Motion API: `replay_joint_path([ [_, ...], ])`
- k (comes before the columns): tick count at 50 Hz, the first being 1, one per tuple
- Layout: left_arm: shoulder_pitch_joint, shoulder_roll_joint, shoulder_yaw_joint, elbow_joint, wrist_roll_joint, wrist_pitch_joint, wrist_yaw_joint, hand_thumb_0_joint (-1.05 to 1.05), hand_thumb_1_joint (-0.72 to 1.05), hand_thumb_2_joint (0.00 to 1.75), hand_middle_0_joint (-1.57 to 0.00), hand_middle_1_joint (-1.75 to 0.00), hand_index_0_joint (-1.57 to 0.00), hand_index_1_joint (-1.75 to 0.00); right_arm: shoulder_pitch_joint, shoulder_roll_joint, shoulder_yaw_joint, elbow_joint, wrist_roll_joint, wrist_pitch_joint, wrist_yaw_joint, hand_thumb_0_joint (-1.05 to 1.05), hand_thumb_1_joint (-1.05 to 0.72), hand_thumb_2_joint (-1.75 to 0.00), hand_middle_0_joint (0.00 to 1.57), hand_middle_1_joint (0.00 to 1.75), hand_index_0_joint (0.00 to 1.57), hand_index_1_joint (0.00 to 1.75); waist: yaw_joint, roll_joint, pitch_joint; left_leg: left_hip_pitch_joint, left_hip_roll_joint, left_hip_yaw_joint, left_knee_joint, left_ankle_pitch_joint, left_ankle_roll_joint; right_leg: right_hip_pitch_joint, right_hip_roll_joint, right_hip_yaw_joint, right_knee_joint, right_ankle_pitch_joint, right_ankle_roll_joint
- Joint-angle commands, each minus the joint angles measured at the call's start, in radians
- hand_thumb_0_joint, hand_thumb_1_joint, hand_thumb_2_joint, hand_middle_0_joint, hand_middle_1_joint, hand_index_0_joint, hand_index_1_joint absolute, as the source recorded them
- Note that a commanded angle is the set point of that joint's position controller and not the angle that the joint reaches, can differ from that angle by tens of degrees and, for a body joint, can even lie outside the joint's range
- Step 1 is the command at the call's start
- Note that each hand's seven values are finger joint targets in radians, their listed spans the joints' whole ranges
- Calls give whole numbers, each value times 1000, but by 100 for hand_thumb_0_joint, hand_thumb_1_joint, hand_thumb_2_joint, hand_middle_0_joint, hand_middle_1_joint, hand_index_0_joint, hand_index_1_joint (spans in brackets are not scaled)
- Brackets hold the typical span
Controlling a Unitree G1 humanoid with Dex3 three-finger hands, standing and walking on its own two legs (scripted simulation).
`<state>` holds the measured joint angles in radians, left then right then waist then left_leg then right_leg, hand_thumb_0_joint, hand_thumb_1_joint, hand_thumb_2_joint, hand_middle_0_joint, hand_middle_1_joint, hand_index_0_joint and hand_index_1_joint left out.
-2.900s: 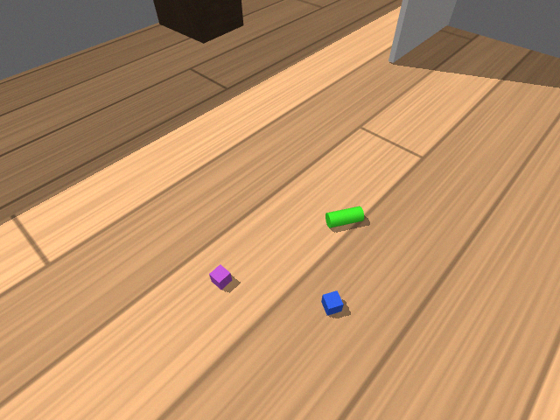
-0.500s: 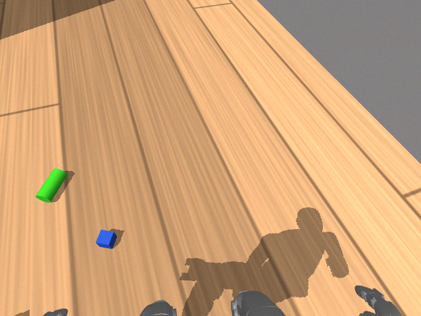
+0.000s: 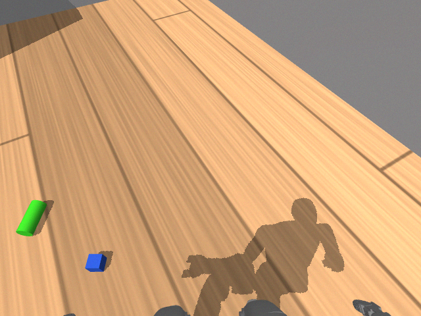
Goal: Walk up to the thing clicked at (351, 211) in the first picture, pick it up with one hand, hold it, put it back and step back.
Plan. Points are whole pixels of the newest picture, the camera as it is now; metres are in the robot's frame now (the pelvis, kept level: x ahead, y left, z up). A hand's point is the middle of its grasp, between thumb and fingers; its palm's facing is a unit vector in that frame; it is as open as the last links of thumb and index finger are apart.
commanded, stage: walk up
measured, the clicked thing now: (32, 217) +0.64 +0.90 -0.71
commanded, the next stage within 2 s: stand in 0.64 s
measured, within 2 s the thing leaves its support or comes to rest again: neither
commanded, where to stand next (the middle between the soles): +0.06 +0.01 m, yaw -3 degrees
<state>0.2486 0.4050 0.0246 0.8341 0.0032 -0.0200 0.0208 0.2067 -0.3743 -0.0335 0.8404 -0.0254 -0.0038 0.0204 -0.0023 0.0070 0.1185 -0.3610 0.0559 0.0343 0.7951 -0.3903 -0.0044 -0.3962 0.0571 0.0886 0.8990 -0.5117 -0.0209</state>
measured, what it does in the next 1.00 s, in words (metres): stands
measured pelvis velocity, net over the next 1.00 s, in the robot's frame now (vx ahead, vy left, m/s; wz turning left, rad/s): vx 0.00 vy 0.01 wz -0.06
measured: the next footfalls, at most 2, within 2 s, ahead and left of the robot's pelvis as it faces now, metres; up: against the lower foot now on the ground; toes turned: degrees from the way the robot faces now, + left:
none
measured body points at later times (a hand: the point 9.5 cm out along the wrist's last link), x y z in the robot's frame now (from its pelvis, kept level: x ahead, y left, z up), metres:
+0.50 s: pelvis -0.01 +0.00 +0.02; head +0.00 -0.01 +0.47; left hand +0.11 +0.30 -0.09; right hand +0.04 -0.31 -0.11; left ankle +0.02 +0.13 -0.71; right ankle +0.02 -0.12 -0.71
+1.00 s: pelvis +0.00 +0.01 +0.04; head +0.00 +0.01 +0.49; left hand +0.12 +0.30 -0.09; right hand +0.06 -0.30 -0.09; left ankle +0.02 +0.13 -0.71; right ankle +0.02 -0.12 -0.71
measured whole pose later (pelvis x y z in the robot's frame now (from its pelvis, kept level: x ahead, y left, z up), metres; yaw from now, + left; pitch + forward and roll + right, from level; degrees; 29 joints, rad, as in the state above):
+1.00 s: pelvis +0.00 +0.01 +0.04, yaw -4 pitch -3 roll +0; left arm 0.08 0.35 0.00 1.13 0.01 -0.02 -0.01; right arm 0.09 -0.35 -0.02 1.14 -0.02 -0.01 0.02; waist -0.02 -0.01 0.05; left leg -0.12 0.02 0.07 0.34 -0.17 -0.01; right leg -0.14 0.02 0.12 0.37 -0.17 0.02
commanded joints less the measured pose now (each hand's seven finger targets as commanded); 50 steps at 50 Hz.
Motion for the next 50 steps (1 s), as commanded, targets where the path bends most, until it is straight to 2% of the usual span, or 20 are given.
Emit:
replay_joint_path([
  [1,96,183,65,-5,-4,-45,8,0,90,90,-20,-30,-20,-30,-90,-271,-63,-70,9,-23,-18,0,-90,-90,20,30,20,30,48,171,-91,-23,159,-169,-211,284,135,153,-13,-48,-279,203,-25],
  [2,97,197,75,7,3,-50,10,0,90,90,-20,-30,-20,-30,-73,-233,-50,-62,11,-17,-16,0,-90,-90,20,30,20,30,45,145,-100,-71,132,-142,-147,270,95,220,-32,27,-319,270,-40],
  [3,90,239,84,4,15,-58,14,0,90,90,-20,-30,-20,-30,-47,-196,-38,-66,16,-13,-15,0,-90,-90,20,30,20,30,33,28,-128,-139,76,-94,-29,215,52,280,-150,242,-385,308,-85],
  [4,39,288,85,-1,12,-62,14,0,90,90,-20,-30,-20,-30,-56,-188,-36,-64,20,-6,-20,0,-90,-90,20,30,20,30,11,-72,-123,-108,12,-46,45,-27,27,162,-302,453,-431,331,-183],
  [5,-16,291,79,-16,12,-60,13,0,90,90,-20,-30,-20,-30,-46,-208,-50,-38,15,-2,-26,0,-90,-90,20,30,20,30,-9,-75,-98,2,9,-61,38,-147,31,34,-327,465,-426,341,-233],
  [6,-43,258,67,-15,9,-57,11,0,90,90,-20,-30,-20,-30,-39,-207,-52,-23,19,-7,-22,0,-90,-90,20,30,20,30,-24,-47,-94,27,5,-64,-19,-140,39,25,-289,391,-417,339,-205],
  [8,-132,225,53,-14,9,-51,11,0,90,90,-20,-30,-20,-30,5,-202,-52,21,23,-21,-17,0,-90,-90,20,30,20,30,-60,-51,-102,146,40,-90,-200,96,61,-35,-187,235,-358,350,-104],
  [9,-136,191,45,-5,5,-46,7,0,90,90,-20,-30,-20,-30,9,-232,-58,30,15,-29,-17,0,-90,-90,20,30,20,30,-49,-4,-115,154,102,-194,-299,123,93,-27,-113,138,-286,369,-55],
  [10,-91,176,42,17,0,-42,4,0,90,90,-20,-30,-20,-30,-24,-262,-57,24,15,-35,-14,0,-90,-90,20,30,20,30,-17,36,-133,98,180,-278,-359,73,150,44,-39,56,-209,281,-26],
  [11,-58,185,42,46,-2,-38,6,0,90,90,-20,-30,-20,-30,-66,-267,-54,24,15,-33,-10,0,-90,-90,20,30,20,30,12,46,-104,36,221,-297,-387,32,181,92,-20,13,-197,180,-16],
  [13,-37,177,44,80,2,-42,3,0,90,90,-20,-30,-20,-30,-112,-243,-44,34,13,-27,-7,0,-90,-90,20,30,20,30,34,38,-87,-19,175,-219,-375,6,135,173,-43,53,-301,183,-33],
  [16,-101,208,44,88,4,-46,-3,0,90,90,-20,-30,-20,-30,-112,-218,-34,64,14,-18,-7,0,-90,-90,20,30,20,30,-1,24,-60,40,62,-108,-320,-62,56,87,-120,210,-413,195,-74],
  [19,-143,199,33,106,3,-46,-1,0,90,90,-20,-30,-20,-30,-98,-216,-34,99,17,-17,-5,0,-90,-90,20,30,20,30,-19,1,-84,135,65,-99,-337,-17,61,49,-121,202,-442,237,-62],
  [21,-138,193,28,126,4,-47,0,0,90,90,-20,-30,-20,-30,-113,-213,-31,110,22,-18,-3,0,-90,-90,20,30,20,30,-12,-24,-108,156,72,-91,-341,22,68,84,-117,188,-454,299,-50],
  [25,-173,199,26,144,4,-46,2,0,90,90,-20,-30,-20,-30,-110,-206,-29,144,23,-14,-4,0,-90,-90,20,30,20,30,-26,-68,-131,216,59,-51,-348,69,56,83,-144,215,-490,363,-46],
  [31,-173,179,22,179,-1,-38,3,0,90,90,-20,-30,-20,-30,-140,-215,-33,174,23,-14,-6,0,-90,-90,20,30,20,30,-14,-45,-140,250,83,-53,-392,100,61,109,-124,178,-490,403,-33],
  [32,-195,165,9,192,1,-33,-6,0,90,90,-20,-30,-20,-30,-127,-193,-20,185,23,-20,-11,0,-90,-90,20,30,20,30,-28,-63,-155,234,77,-86,-441,165,45,160,-142,150,-525,447,-14],
  [35,-183,164,8,211,-3,-27,-9,0,90,90,-20,-30,-20,-30,-150,-209,-23,207,22,-31,-19,0,-90,-90,20,30,20,30,-15,-27,-189,317,85,-75,-439,320,32,192,-141,121,-514,577,-3],
  [39,-203,158,7,230,-4,-15,-10,0,90,90,-20,-30,-20,-30,-167,-206,-20,227,19,-31,-21,0,-90,-90,20,30,20,30,-6,-6,-133,278,88,-88,-504,235,25,193,-135,110,-559,460,1],
  [50,-218,156,11,245,4,-20,-12,0,90,90,-20,-30,-20,-30,-169,-194,-21,243,15,-32,-18,0,-90,-90,20,30,20,30,-14,8,-120,266,87,-94,-545,161,23,209,-143,97,-605,419,9],
])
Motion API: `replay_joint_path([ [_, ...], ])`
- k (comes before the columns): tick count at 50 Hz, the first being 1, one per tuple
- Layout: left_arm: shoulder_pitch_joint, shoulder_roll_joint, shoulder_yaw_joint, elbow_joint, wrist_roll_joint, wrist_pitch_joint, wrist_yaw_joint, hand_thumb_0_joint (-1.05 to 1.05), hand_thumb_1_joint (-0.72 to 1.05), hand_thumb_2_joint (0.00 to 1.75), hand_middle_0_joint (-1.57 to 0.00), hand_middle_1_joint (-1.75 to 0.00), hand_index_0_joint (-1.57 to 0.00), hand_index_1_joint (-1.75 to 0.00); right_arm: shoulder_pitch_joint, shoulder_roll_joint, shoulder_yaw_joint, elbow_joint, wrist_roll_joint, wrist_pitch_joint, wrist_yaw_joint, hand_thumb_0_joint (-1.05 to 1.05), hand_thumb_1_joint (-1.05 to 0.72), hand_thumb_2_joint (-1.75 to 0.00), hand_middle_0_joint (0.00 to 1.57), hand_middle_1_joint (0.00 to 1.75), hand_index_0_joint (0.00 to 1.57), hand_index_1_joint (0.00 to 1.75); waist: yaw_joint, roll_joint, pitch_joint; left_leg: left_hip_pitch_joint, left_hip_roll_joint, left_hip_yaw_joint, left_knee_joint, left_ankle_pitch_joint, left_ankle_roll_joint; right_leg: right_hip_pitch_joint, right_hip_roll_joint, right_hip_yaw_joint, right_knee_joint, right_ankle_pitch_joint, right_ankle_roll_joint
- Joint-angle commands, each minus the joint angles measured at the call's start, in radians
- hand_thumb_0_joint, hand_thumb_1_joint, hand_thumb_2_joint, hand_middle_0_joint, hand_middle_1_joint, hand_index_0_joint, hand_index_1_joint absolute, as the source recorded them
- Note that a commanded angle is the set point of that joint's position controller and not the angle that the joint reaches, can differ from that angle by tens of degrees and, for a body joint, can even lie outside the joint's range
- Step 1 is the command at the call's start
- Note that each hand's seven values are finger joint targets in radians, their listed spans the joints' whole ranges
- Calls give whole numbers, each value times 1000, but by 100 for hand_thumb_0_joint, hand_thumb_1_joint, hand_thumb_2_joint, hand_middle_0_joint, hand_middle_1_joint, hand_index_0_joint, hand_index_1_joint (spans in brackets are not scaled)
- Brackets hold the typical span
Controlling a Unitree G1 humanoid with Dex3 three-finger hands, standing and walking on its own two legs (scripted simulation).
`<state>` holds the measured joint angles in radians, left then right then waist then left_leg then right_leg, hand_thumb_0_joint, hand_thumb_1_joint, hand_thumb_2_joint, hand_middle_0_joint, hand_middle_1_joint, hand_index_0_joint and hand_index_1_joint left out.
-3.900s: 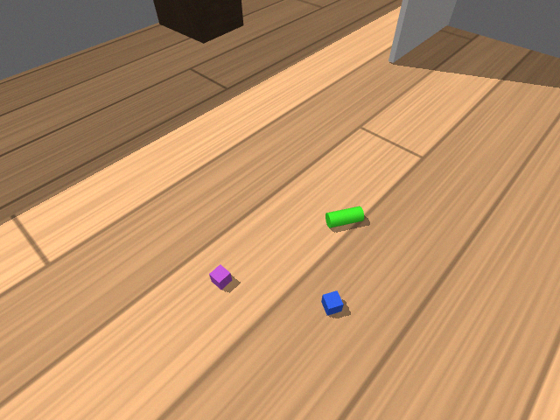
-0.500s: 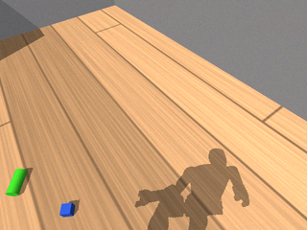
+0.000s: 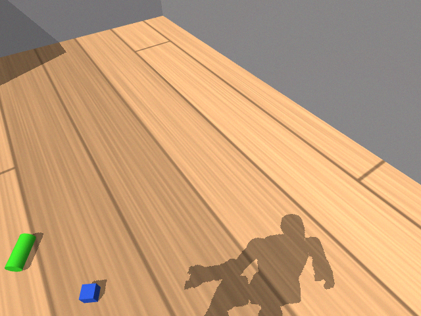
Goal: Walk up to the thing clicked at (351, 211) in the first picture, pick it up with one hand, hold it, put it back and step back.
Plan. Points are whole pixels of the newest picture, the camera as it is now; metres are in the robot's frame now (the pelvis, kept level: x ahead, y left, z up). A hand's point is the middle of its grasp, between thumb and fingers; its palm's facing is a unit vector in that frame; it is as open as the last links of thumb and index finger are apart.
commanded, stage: stand
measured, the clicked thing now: (21, 252) +0.58 +0.93 -0.75
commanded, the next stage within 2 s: none
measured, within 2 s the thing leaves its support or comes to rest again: neither
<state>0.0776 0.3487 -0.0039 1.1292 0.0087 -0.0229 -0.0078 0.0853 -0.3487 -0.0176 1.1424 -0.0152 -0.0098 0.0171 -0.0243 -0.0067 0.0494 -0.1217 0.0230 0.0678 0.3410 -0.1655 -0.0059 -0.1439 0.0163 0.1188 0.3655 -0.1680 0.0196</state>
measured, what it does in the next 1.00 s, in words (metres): stands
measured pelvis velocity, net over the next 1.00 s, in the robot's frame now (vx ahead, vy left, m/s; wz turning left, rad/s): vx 0.00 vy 0.00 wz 0.03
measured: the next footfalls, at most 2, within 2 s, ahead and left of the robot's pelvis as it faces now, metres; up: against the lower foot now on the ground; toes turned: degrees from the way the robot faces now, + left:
none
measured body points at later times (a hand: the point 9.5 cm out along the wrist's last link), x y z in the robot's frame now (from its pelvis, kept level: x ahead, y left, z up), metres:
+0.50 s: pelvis +0.00 +0.00 +0.00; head +0.00 +0.00 +0.45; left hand +0.06 +0.30 -0.13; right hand +0.08 -0.30 -0.13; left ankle +0.02 +0.12 -0.75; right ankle +0.02 -0.13 -0.75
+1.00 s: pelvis +0.00 +0.00 +0.00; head +0.01 +0.00 +0.45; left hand +0.07 +0.30 -0.13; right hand +0.08 -0.30 -0.13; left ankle +0.02 +0.12 -0.75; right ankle +0.02 -0.13 -0.75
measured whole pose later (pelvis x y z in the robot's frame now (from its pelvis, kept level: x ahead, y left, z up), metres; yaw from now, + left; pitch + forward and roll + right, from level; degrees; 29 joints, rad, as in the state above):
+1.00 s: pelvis +0.00 +0.00 +0.00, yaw +2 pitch -3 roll +0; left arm 0.13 0.35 -0.01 1.12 0.01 -0.02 -0.01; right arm 0.11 -0.35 -0.02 1.15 -0.01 0.00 0.02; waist -0.02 0.00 0.05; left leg -0.12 0.01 0.04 0.33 -0.16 0.00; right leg -0.12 0.00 0.09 0.34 -0.17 0.02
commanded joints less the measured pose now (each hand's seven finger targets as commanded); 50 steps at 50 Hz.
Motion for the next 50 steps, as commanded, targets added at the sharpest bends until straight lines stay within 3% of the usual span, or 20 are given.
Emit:
replay_joint_path([
  [1,-42,213,40,-49,0,-17,16,0,90,90,-20,-30,-20,-30,-59,-217,-38,-62,5,-26,-14,0,-90,-90,20,30,20,30,11,9,-58,44,118,-123,-82,-50,24,-53,-105,68,-73,81,-34],
  [3,-38,217,38,-47,-1,-18,16,0,90,90,-20,-30,-20,-30,-50,-215,-39,-60,7,-24,-13,0,-90,-90,20,30,20,30,3,-4,-62,51,116,-124,-78,-36,24,-58,-107,69,-81,79,-34],
  [5,-34,210,38,-51,0,-21,17,0,90,90,-20,-30,-20,-30,-52,-220,-40,-61,6,-25,-13,0,-90,-90,20,30,20,30,6,9,-89,74,117,-116,-60,26,28,-39,-114,66,-78,151,-32],
  [6,-35,216,39,-49,-3,-18,18,0,90,90,-20,-30,-20,-30,-44,-214,-37,-57,6,-24,-14,0,-90,-90,20,30,20,30,3,4,-57,47,114,-122,-78,-23,23,-52,-109,66,-80,95,-33],
  [11,-12,212,37,-47,0,-20,18,0,90,90,-20,-30,-20,-30,-52,-218,-37,-59,8,-22,-13,0,-90,-90,20,30,20,30,8,2,-82,79,119,-123,-60,22,30,-45,-116,58,-80,132,-31],
  [16,3,210,35,-44,-1,-14,17,0,90,90,-20,-30,-20,-30,-51,-217,-35,-58,7,-19,-13,0,-90,-90,20,30,20,30,12,11,-52,54,116,-130,-82,-42,30,-58,-111,55,-87,72,-34],
  [20,-4,221,38,-53,0,-18,18,0,90,90,-20,-30,-20,-30,-41,-216,-37,-59,7,-20,-14,0,-90,-90,20,30,20,30,8,5,-85,69,116,-127,-63,44,29,-28,-120,53,-79,130,-36],
  [22,7,211,34,-48,-2,-16,18,0,90,90,-20,-30,-20,-30,-41,-216,-34,-55,9,-19,-14,0,-90,-90,20,30,20,30,11,6,-56,44,112,-131,-72,-2,30,-34,-117,52,-89,88,-33],
  [33,10,214,36,-56,-1,-14,17,0,90,90,-20,-30,-20,-30,-30,-223,-36,-54,6,-19,-13,0,-90,-90,20,30,20,30,13,9,-52,45,111,-134,-77,-13,29,-40,-121,51,-93,65,-37],
  [34,11,208,35,-54,0,-12,17,0,90,90,-20,-30,-20,-30,-32,-219,-35,-54,7,-18,-13,0,-90,-90,20,30,20,30,13,14,-30,14,111,-142,-90,-68,29,-49,-114,43,-96,24,-35],
  [38,12,212,37,-59,0,-12,16,0,90,90,-20,-30,-20,-30,-33,-221,-36,-55,7,-18,-14,0,-90,-90,20,30,20,30,16,9,-43,24,112,-144,-93,-60,30,-43,-115,44,-90,38,-37],
  [40,11,215,37,-60,0,-13,16,0,90,90,-20,-30,-20,-30,-28,-222,-36,-55,8,-21,-14,0,-90,-90,20,30,20,30,15,4,-67,46,114,-140,-78,22,30,-29,-120,45,-81,89,-38],
  [47,5,214,37,-65,0,-12,18,0,90,90,-20,-30,-20,-30,-25,-222,-34,-57,9,-21,-16,0,-90,-90,20,30,20,30,15,6,-78,51,113,-137,-67,63,30,-5,-123,37,-77,128,-34],
  [50,11,217,36,-59,-1,-9,18,0,90,90,-20,-30,-20,-30,-25,-220,-34,-53,10,-17,-16,0,-90,-90,20,30,20,30,12,-6,-41,40,109,-141,-77,-7,27,-44,-117,39,-92,59,-36],
])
